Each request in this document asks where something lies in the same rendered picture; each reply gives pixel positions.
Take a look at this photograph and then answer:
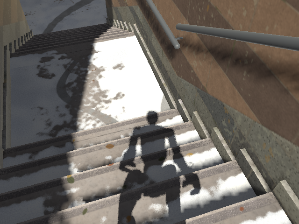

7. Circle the stairs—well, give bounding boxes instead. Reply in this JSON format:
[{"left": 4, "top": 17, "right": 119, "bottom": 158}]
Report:
[
  {"left": 0, "top": 108, "right": 292, "bottom": 224},
  {"left": 15, "top": 23, "right": 129, "bottom": 52}
]

